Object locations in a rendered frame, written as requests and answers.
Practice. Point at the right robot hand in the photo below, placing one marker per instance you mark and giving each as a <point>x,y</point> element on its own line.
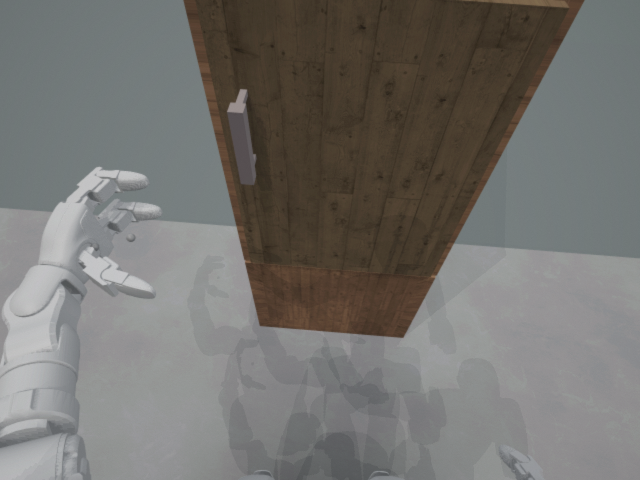
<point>525,468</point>

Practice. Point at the cupboard door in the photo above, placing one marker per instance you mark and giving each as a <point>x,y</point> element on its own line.
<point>373,121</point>

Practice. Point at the robot left forearm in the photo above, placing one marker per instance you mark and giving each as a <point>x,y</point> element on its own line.
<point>40,361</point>

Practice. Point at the left robot shin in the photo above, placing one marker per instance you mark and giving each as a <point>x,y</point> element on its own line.
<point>262,472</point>

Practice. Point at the handle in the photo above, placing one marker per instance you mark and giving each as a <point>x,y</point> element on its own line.
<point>240,132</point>

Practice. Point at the left robot hand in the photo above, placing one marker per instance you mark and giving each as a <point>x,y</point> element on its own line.
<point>72,228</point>

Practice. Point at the left robot upper arm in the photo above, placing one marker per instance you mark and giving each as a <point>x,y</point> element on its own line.
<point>56,457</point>

